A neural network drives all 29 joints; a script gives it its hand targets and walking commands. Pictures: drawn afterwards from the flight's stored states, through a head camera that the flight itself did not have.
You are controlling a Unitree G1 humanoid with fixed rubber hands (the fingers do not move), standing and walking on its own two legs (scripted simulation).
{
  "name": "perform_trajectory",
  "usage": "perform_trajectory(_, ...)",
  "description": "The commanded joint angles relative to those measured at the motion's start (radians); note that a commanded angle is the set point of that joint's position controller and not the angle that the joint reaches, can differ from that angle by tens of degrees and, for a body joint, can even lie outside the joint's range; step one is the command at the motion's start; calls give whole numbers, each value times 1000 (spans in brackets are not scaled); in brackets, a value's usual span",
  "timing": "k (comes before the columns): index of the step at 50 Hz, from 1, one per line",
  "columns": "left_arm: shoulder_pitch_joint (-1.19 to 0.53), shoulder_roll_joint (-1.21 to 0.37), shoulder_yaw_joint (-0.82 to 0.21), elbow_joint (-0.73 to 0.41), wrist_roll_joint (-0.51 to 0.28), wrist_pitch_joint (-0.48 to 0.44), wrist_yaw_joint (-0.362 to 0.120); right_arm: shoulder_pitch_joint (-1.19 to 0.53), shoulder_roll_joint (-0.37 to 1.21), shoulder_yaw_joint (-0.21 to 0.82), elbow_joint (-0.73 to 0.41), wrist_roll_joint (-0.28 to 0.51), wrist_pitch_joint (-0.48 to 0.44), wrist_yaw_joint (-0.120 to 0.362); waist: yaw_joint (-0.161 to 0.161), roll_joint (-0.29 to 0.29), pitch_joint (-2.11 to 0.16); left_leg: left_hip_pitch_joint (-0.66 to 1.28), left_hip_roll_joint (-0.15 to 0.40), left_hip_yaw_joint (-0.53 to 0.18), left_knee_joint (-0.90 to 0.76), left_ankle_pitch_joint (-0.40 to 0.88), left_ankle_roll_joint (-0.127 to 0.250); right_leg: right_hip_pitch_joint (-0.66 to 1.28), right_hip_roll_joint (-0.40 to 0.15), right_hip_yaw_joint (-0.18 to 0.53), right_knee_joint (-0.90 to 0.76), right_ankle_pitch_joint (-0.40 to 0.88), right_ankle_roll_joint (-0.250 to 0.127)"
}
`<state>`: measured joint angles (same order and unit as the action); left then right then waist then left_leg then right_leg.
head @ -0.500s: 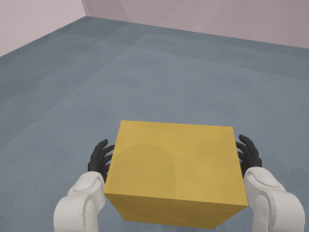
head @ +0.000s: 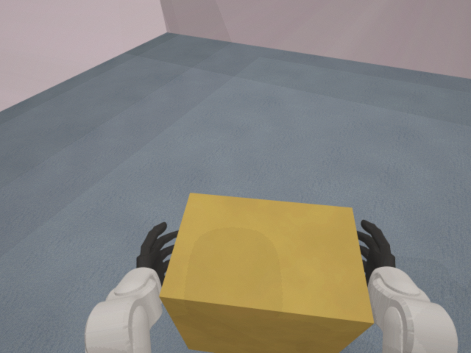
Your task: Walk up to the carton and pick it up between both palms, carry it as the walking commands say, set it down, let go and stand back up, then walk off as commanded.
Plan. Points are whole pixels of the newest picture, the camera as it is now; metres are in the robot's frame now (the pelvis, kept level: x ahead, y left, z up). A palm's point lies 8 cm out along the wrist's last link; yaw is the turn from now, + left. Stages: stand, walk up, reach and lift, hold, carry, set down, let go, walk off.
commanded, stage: carry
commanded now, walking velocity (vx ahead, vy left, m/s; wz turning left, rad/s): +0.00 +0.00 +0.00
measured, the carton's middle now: (260, 286) +0.24 +0.00 +0.03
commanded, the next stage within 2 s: none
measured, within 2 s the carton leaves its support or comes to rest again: neither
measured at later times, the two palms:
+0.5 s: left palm (129, 286) +0.21 +0.19 +0.09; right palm (361, 282) +0.22 -0.14 +0.09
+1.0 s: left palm (167, 286) +0.23 +0.15 +0.05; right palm (381, 284) +0.23 -0.18 +0.05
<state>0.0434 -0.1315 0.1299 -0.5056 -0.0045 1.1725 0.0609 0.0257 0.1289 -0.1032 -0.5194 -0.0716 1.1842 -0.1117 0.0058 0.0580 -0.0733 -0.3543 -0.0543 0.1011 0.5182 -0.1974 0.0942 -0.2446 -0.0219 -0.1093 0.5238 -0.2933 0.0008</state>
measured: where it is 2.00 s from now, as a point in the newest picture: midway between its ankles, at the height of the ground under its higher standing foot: outside the picture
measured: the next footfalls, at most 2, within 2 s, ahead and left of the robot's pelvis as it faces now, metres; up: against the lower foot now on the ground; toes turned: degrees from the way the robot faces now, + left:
none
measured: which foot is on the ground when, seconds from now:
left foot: down 0.00-1.00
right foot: down 0.00-1.00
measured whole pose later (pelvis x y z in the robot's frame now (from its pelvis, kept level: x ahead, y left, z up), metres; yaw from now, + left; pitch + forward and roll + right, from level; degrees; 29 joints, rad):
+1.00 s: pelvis -0.03 -0.02 +0.00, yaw +0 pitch +2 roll -1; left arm -0.11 -0.13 0.20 -0.06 0.06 0.90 0.03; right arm -0.10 0.13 -0.18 -0.07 -0.12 0.89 -0.08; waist 0.01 0.02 -0.08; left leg -0.37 -0.04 0.09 0.41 -0.08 0.08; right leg -0.29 0.00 -0.12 0.50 -0.26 -0.03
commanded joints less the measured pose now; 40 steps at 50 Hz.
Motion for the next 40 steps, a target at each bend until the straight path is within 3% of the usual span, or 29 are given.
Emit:
perform_trajectory(1, -467, -724, -728, -99, -234, 21, -78, -411, 712, 680, -66, 277, 18, 135, 1, -56, -129, 68, 198, -242, -183, -75, -34, -49, -145, 123, -129, -121, 2)
perform_trajectory(5, -464, -677, -713, -92, -221, 46, -53, -347, 666, 630, 16, 264, 36, 128, 1, 50, -138, 73, 252, -334, -277, -84, -5, -49, -78, 80, -38, -111, 12)
perform_trajectory(11, -494, -729, -705, -53, -233, 52, -51, -403, 691, 615, 8, 265, 31, 124, 4, 18, -144, 57, 243, -327, -358, -277, -32, -6, -43, 56, -51, -108, 9)
perform_trajectory(14, -519, -747, -709, -62, -244, 44, -52, -407, 702, 610, -1, 260, 20, 123, 3, 44, -151, 60, 243, -327, -408, -321, -64, -2, -20, 34, -31, -121, 4)
perform_trajectory(16, -499, -729, -672, -5, -220, 33, -51, -427, 685, 595, 28, 248, 9, 121, 10, 23, -172, 66, 231, -286, -397, -307, -64, 33, -18, 30, -54, -82, -2)
perform_trajectory(17, -489, -695, -633, 58, -196, 16, -53, -421, 655, 564, 83, 222, -6, 122, 11, 19, -179, 65, 216, -276, -407, -282, -83, 48, -6, 14, -55, -86, -4)
perform_trajectory(21, -526, -762, -675, -11, -222, -25, -61, -453, 713, 603, 17, 244, -45, 133, 12, 31, -190, 75, 202, -243, -418, -288, -102, 62, 5, -1, -77, -95, -16)
perform_trajectory(22, -496, -718, -618, 94, -181, -39, -62, -445, 672, 564, 105, 215, -56, 133, 14, 14, -190, 83, 200, -233, -421, -261, -112, 61, 6, -5, -80, -104, -18)
perform_trajectory(23, -500, -715, -612, 107, -178, -53, -65, -450, 663, 558, 111, 206, -71, 133, 16, 12, -193, 79, 196, -225, -408, -247, -108, 64, 1, -3, -83, -94, -20)
perform_trajectory(26, -514, -745, -641, 50, -203, -80, -73, -447, 695, 586, 68, 215, -95, 135, 19, 22, -205, 84, 183, -205, -411, -223, -120, 75, 9, -14, -92, -104, -28)
perform_trajectory(27, -518, -721, -614, 107, -183, -88, -73, -454, 673, 560, 123, 198, -103, 134, 19, 14, -199, 90, 184, -204, -402, -220, -116, 58, 9, -9, -95, -107, -29)
perform_trajectory(28, -510, -727, -615, 101, -188, -97, -75, -441, 678, 566, 117, 197, -111, 133, 20, 3, -217, 96, 181, -190, -381, -205, -98, 57, 6, -3, -99, -101, -33)
perform_trajectory(29, -521, -719, -610, 113, -185, -105, -77, -441, 675, 559, 134, 190, -117, 132, 19, -12, -210, 103, 180, -183, -372, -199, -103, 52, 4, -5, -98, -105, -31)
perform_trajectory(30, -525, -741, -636, 68, -201, -107, -79, -455, 697, 588, 85, 210, -120, 133, 19, -11, -201, 90, 180, -196, -377, -206, -103, 54, -1, 2, -100, -113, -33)
perform_trajectory(32, -501, -684, -583, 158, -167, -116, -80, -439, 636, 540, 166, 175, -131, 129, 19, -2, -203, 78, 178, -197, -373, -210, -92, 44, -5, 12, -94, -124, -34)
perform_trajectory(34, -525, -705, -610, 120, -184, -131, -83, -441, 657, 554, 144, 181, -144, 131, 19, -15, -186, 83, 176, -187, -351, -210, -83, 16, -16, 33, -107, -124, -39)
perform_trajectory(35, -550, -680, -580, 174, -169, -145, -89, -458, 638, 523, 204, 160, -158, 133, 17, -23, -196, 87, 180, -197, -341, -208, -75, 11, -23, 38, -110, -126, -37)
perform_trajectory(37, -555, -706, -599, 154, -180, -159, -92, -464, 660, 541, 181, 174, -172, 136, 14, -16, -192, 75, 181, -203, -326, -235, -62, -8, -30, 58, -106, -150, -41)
perform_trajectory(38, -547, -668, -556, 236, -152, -172, -94, -447, 632, 505, 270, 149, -182, 139, 13, -40, -194, 72, 184, -205, -313, -235, -58, -16, -33, 62, -105, -159, -41)
perform_trajectory(40, -547, -682, -550, 261, -151, -195, -101, -477, 640, 512, 269, 154, -206, 143, 9, -49, -185, 70, 185, -218, -302, -235, -53, -28, -40, 75, -115, -163, -39)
